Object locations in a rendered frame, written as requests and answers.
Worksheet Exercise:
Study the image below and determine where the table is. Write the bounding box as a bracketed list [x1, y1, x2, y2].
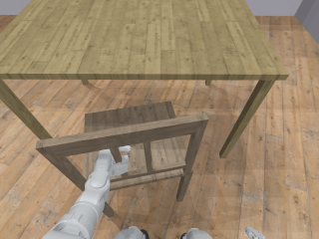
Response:
[0, 0, 289, 158]

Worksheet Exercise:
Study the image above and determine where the left robot thigh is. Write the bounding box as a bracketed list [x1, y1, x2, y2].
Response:
[113, 228, 146, 239]

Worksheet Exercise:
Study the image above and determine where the robot left hand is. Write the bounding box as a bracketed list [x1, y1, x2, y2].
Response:
[94, 145, 132, 177]

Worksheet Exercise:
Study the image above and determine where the robot left shin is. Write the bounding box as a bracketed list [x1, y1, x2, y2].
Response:
[129, 226, 142, 232]

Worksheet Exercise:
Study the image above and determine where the robot right hand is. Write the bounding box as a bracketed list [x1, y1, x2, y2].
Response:
[245, 227, 265, 239]

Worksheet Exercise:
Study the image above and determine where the chair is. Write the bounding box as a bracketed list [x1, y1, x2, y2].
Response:
[35, 101, 209, 217]

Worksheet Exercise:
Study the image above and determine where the robot left forearm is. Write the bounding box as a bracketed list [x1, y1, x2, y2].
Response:
[42, 169, 111, 239]

